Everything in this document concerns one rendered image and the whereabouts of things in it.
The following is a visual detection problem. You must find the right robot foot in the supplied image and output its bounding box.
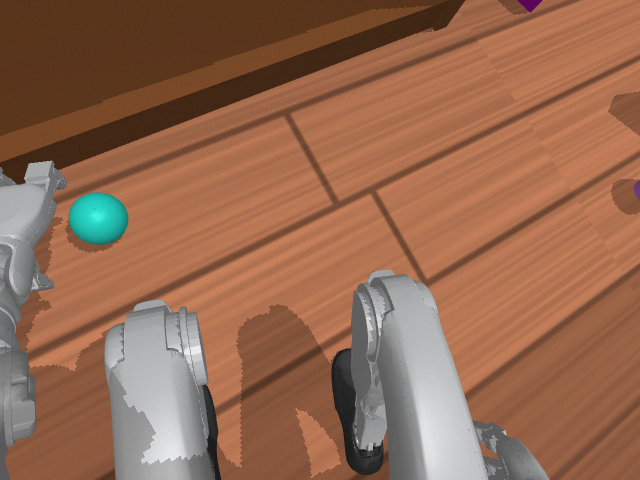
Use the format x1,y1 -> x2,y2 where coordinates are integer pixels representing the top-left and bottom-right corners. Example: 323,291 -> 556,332
331,348 -> 384,475

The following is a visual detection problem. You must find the left robot foot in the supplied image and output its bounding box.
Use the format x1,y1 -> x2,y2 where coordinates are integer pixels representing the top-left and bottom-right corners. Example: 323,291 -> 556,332
202,385 -> 221,480

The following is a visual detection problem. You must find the left robot arm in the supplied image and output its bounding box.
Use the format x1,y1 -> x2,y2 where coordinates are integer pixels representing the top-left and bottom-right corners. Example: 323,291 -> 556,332
0,237 -> 36,480

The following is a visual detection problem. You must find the left robot hand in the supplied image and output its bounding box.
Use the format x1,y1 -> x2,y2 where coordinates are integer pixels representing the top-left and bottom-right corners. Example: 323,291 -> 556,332
0,161 -> 67,292

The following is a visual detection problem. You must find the right robot hand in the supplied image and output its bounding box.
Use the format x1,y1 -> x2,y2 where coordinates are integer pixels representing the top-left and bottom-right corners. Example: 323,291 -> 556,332
473,421 -> 549,480

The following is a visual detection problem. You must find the bookshelf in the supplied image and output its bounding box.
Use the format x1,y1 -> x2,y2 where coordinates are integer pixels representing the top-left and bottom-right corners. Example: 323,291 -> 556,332
0,0 -> 465,185

